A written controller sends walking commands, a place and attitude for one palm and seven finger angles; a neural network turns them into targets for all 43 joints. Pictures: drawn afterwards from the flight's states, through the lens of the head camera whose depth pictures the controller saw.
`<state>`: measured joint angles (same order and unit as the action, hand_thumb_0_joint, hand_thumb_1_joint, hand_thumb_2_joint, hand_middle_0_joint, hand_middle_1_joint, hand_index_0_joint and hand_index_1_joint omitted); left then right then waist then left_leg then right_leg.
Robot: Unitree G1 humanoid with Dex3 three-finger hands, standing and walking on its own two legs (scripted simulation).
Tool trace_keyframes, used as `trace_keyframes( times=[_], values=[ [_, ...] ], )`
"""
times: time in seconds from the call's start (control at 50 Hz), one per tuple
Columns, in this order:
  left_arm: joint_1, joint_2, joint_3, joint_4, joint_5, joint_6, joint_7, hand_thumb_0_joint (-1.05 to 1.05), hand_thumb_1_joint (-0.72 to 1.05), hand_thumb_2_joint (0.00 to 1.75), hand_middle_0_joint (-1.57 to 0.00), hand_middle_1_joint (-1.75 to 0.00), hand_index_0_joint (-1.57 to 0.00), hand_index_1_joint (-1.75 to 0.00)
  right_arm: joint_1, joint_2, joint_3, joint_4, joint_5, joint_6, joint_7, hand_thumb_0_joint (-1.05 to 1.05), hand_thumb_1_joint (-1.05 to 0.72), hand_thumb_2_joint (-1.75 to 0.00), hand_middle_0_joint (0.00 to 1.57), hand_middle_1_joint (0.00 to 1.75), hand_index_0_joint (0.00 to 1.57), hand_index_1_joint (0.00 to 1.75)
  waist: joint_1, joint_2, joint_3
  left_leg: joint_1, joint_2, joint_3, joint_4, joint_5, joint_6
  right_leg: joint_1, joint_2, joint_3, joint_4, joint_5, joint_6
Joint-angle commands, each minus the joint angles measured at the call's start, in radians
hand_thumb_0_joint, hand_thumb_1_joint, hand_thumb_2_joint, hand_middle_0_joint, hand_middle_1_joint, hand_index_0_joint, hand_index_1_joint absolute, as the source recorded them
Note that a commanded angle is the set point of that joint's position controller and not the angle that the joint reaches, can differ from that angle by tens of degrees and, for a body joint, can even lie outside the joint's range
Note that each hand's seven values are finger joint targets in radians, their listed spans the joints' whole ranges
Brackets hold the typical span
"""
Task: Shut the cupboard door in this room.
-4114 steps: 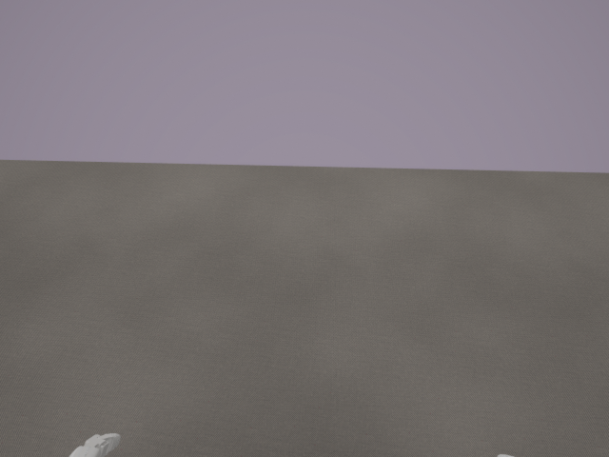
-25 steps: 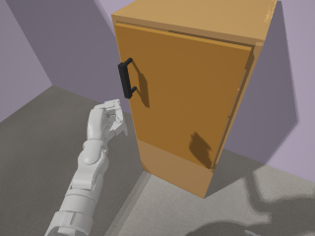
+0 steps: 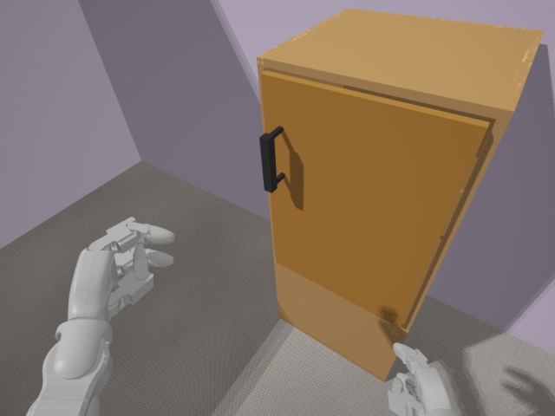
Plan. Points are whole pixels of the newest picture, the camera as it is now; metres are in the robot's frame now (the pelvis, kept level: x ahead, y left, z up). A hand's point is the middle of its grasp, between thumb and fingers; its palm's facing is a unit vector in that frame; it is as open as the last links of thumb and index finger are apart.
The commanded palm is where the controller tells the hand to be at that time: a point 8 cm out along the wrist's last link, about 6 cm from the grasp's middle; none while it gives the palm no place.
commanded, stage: draw the hand back to the body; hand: left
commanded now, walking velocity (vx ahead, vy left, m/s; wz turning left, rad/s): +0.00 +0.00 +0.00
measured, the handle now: (274, 159) +0.61 +0.08 +0.05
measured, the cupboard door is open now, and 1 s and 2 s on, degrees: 0 0 0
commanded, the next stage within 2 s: step back with the hand held close in 0.64 s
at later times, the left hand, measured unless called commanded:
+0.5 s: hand (60, 305) +0.19 +0.27 +0.15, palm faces +0.48 -0.79 -0.37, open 7.3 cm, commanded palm +0.14 +0.30 +0.17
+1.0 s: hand (63, 298) +0.19 +0.27 +0.15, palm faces +0.40 -0.79 -0.47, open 7.4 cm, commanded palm +0.14 +0.31 +0.17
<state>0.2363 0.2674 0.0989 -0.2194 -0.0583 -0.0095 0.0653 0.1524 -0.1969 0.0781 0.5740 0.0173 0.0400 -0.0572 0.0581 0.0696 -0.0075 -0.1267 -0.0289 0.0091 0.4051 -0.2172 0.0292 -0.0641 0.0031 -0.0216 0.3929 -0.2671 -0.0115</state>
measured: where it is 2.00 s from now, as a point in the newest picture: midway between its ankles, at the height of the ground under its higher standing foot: outside the picture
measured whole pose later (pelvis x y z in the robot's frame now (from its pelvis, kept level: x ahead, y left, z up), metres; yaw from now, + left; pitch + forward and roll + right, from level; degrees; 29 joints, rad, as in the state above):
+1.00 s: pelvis +0.00 +0.01 +0.00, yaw +0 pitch +1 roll -1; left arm 0.52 0.38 0.37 -0.40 -0.07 -0.12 0.10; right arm 0.19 -0.26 -0.01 0.60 0.02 0.02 -0.08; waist 0.02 0.08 -0.04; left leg -0.26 -0.02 0.01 0.49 -0.25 0.04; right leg -0.18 0.01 -0.02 0.44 -0.27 0.00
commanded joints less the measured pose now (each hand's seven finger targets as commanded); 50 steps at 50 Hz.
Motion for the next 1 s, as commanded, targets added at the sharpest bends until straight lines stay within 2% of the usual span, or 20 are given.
trace_keyframes(
  times=[0.0, 0.02, 0.08, 0.14, 0.2, 0.24, 0.26, 0.34, 0.4, 0.42, 0.48, 0.5, 0.54, 0.6, 0.62, 0.74, 0.76, 0.78, 0.86, 0.98],
  values=[
    [-0.093, 0.197, 0.179, -0.283, -0.006, -0.070, 0.023, 0.00, 0.90, 0.90, -0.53, -0.66, -0.53, -0.66, -0.129, -0.119, -0.057, -0.151, -0.008, -0.061, -0.015, 0.00, -0.90, -0.90, 0.20, 0.30, 0.20, 0.30, -0.007, -0.032, -0.115, 0.080, 0.040, -0.026, -0.051, 0.225, -0.006, -0.024, 0.005, -0.009, -0.058, 0.239, -0.010],
    [-0.073, 0.185, 0.179, -0.306, -0.009, -0.073, 0.023, 0.00, 0.90, 0.90, -0.50, -0.63, -0.50, -0.63, -0.130, -0.111, -0.057, -0.155, -0.006, -0.064, -0.015, 0.00, -0.90, -0.90, 0.20, 0.30, 0.20, 0.30, -0.008, -0.018, -0.117, 0.083, 0.042, -0.025, -0.051, 0.232, -0.008, -0.023, 0.000, -0.010, -0.050, 0.242, -0.009],
    [0.006, 0.223, 0.250, -0.322, -0.014, -0.081, 0.032, 0.00, 0.90, 0.90, -0.42, -0.54, -0.42, -0.54, -0.125, -0.114, -0.066, -0.147, -0.006, -0.076, -0.014, 0.00, -0.90, -0.90, 0.20, 0.30, 0.20, 0.30, -0.001, -0.041, -0.099, 0.058, 0.042, -0.023, -0.048, 0.214, -0.007, -0.028, 0.000, -0.013, -0.052, 0.229, -0.006],
    [0.075, 0.255, 0.309, -0.356, -0.018, -0.094, 0.037, 0.00, 0.90, 0.90, -0.34, -0.45, -0.34, -0.45, -0.122, -0.118, -0.075, -0.141, -0.003, -0.093, -0.013, 0.00, -0.90, -0.90, 0.20, 0.30, 0.20, 0.30, 0.005, -0.001, -0.095, 0.053, 0.043, -0.015, -0.038, 0.231, -0.007, -0.029, -0.005, -0.009, -0.052, 0.241, -0.005],
    [0.149, 0.294, 0.373, -0.367, -0.020, -0.100, 0.044, 0.00, 0.90, 0.90, -0.25, -0.36, -0.25, -0.36, -0.114, -0.127, -0.086, -0.131, 0.000, -0.111, -0.014, 0.00, -0.90, -0.90, 0.20, 0.30, 0.20, 0.30, 0.011, 0.008, -0.084, 0.044, 0.047, -0.016, -0.032, 0.246, -0.008, -0.034, -0.002, -0.009, -0.055, 0.244, -0.005],
    [0.172, 0.305, 0.405, -0.374, -0.024, -0.109, 0.050, 0.00, 0.90, 0.90, -0.20, -0.30, -0.20, -0.30, -0.106, -0.124, -0.088, -0.129, 0.002, -0.121, -0.016, 0.00, -0.90, -0.90, 0.20, 0.30, 0.20, 0.30, 0.011, -0.015, -0.073, 0.033, 0.046, -0.017, -0.036, 0.222, -0.009, -0.042, -0.003, -0.015, -0.051, 0.222, -0.004],
    [0.157, 0.258, 0.358, -0.359, -0.022, -0.110, 0.046, 0.00, 0.90, 0.90, -0.20, -0.30, -0.20, -0.30, -0.107, -0.126, -0.088, -0.126, 0.002, -0.126, -0.016, 0.00, -0.90, -0.90, 0.20, 0.30, 0.20, 0.30, 0.002, -0.009, -0.053, 0.033, 0.043, -0.015, -0.038, 0.200, -0.006, -0.062, -0.005, -0.013, -0.055, 0.202, -0.002],
    [0.091, 0.232, 0.310, -0.333, -0.012, -0.109, 0.051, 0.00, 0.90, 0.90, -0.20, -0.30, -0.20, -0.30, -0.097, -0.143, -0.095, -0.112, 0.002, -0.146, -0.022, 0.00, -0.90, -0.90, 0.20, 0.30, 0.20, 0.30, -0.012, -0.032, -0.017, 0.037, 0.044, -0.024, -0.050, 0.139, 0.001, -0.100, -0.004, -0.012, -0.068, 0.133, 0.000],
    [0.078, 0.269, 0.340, -0.338, -0.011, -0.114, 0.056, 0.00, 0.90, 0.90, -0.20, -0.30, -0.20, -0.30, -0.101, -0.147, -0.096, -0.107, -0.003, -0.156, -0.029, 0.00, -0.90, -0.90, 0.20, 0.30, 0.20, 0.30, -0.002, -0.044, -0.033, 0.039, 0.039, -0.024, -0.050, 0.129, 0.007, -0.086, -0.005, -0.005, -0.077, 0.127, -0.002],
    [0.082, 0.255, 0.330, -0.349, -0.012, -0.117, 0.055, 0.00, 0.90, 0.90, -0.20, -0.30, -0.20, -0.30, -0.103, -0.137, -0.095, -0.110, -0.001, -0.156, -0.029, 0.00, -0.90, -0.90, 0.20, 0.30, 0.20, 0.30, -0.003, -0.042, -0.045, 0.044, 0.040, -0.022, -0.049, 0.137, 0.006, -0.078, -0.009, -0.005, -0.070, 0.134, -0.001],
    [0.089, 0.271, 0.349, -0.376, -0.009, -0.124, 0.059, 0.00, 0.90, 0.90, -0.20, -0.30, -0.20, -0.30, -0.106, -0.130, -0.089, -0.108, -0.003, -0.162, -0.029, 0.00, -0.90, -0.90, 0.20, 0.30, 0.20, 0.30, 0.005, 0.024, -0.056, 0.045, 0.037, -0.023, -0.051, 0.139, -0.002, -0.065, -0.006, -0.006, -0.066, 0.137, -0.006],
    [0.099, 0.293, 0.370, -0.384, -0.009, -0.124, 0.059, 0.00, 0.90, 0.90, -0.20, -0.30, -0.20, -0.30, -0.104, -0.134, -0.089, -0.105, -0.005, -0.165, -0.027, 0.00, -0.90, -0.90, 0.20, 0.30, 0.20, 0.30, 0.010, 0.031, -0.059, 0.039, 0.038, -0.023, -0.048, 0.156, -0.004, -0.052, -0.005, -0.003, -0.070, 0.156, -0.008],
    [0.112, 0.280, 0.366, -0.383, -0.012, -0.124, 0.057, 0.00, 0.90, 0.90, -0.20, -0.30, -0.20, -0.30, -0.108, -0.125, -0.085, -0.108, -0.005, -0.167, -0.025, 0.00, -0.90, -0.90, 0.20, 0.30, 0.20, 0.30, 0.010, 0.037, -0.053, 0.040, 0.039, -0.021, -0.048, 0.172, -0.007, -0.052, -0.006, -0.006, -0.062, 0.175, -0.008],
    [0.136, 0.279, 0.378, -0.351, -0.018, -0.116, 0.051, 0.00, 0.90, 0.90, -0.20, -0.30, -0.20, -0.30, -0.103, -0.128, -0.086, -0.107, -0.007, -0.161, -0.024, 0.00, -0.90, -0.90, 0.20, 0.30, 0.20, 0.30, 0.011, -0.005, -0.031, 0.031, 0.043, -0.019, -0.049, 0.182, -0.006, -0.056, -0.003, -0.005, -0.073, 0.188, -0.007],
    [0.132, 0.259, 0.359, -0.350, -0.021, -0.113, 0.047, 0.00, 0.90, 0.90, -0.20, -0.30, -0.20, -0.30, -0.106, -0.122, -0.086, -0.112, -0.005, -0.157, -0.023, 0.00, -0.90, -0.90, 0.20, 0.30, 0.20, 0.30, 0.006, -0.008, -0.029, 0.034, 0.044, -0.013, -0.049, 0.175, -0.006, -0.060, -0.006, -0.004, -0.071, 0.182, -0.004],
    [0.118, 0.255, 0.350, -0.352, -0.020, -0.111, 0.044, 0.00, 0.90, 0.90, -0.20, -0.30, -0.20, -0.30, -0.107, -0.126, -0.090, -0.114, -0.004, -0.150, -0.022, 0.00, -0.90, -0.90, 0.20, 0.30, 0.20, 0.30, 0.003, -0.018, -0.043, 0.047, 0.044, -0.009, -0.047, 0.170, 0.000, -0.062, -0.006, 0.000, -0.076, 0.177, 0.000],
    [0.038, 0.374, 0.457, -0.410, -0.012, -0.148, 0.055, 0.00, 0.90, 0.90, -0.20, -0.30, -0.20, -0.30, -0.097, -0.158, -0.101, -0.145, 0.004, -0.132, -0.021, 0.00, -0.90, -0.90, 0.20, 0.30, 0.20, 0.30, -0.028, 0.000, -0.030, -0.027, 0.065, -0.041, 0.014, 0.115, 0.023, -0.118, -0.066, 0.085, -0.112, 0.214, -0.006],
    [0.120, 0.307, 0.401, -0.348, -0.015, -0.155, 0.052, 0.00, 0.90, 0.90, -0.20, -0.30, -0.20, -0.30, -0.093, -0.146, -0.100, -0.125, -0.002, -0.122, -0.024, 0.00, -0.90, -0.90, 0.20, 0.30, 0.20, 0.30, -0.037, -0.033, -0.040, -0.026, 0.062, -0.050, 0.042, 0.114, 0.022, -0.136, -0.097, 0.097, -0.113, 0.227, -0.016],
    [0.205, 0.294, 0.385, -0.347, -0.013, -0.171, 0.056, 0.00, 0.90, 0.90, -0.20, -0.30, -0.20, -0.30, -0.079, -0.148, -0.113, -0.133, 0.000, -0.090, -0.024, 0.00, -0.90, -0.90, 0.20, 0.30, 0.20, 0.30, -0.045, -0.055, -0.105, -0.035, 0.075, -0.049, 0.081, 0.212, 0.010, -0.137, -0.130, 0.092, -0.052, 0.342, -0.023],
    [0.253, 0.345, 0.434, -0.404, -0.019, -0.170, 0.072, 0.00, 0.90, 0.90, -0.20, -0.30, -0.20, -0.30, -0.073, -0.157, -0.126, -0.167, 0.009, -0.047, -0.037, 0.00, -0.90, -0.90, 0.20, 0.30, 0.20, 0.30, -0.044, -0.042, -0.187, -0.031, 0.109, -0.060, 0.069, 0.446, 0.003, -0.093, -0.093, 0.054, 0.063, 0.481, -0.002]
  ],
)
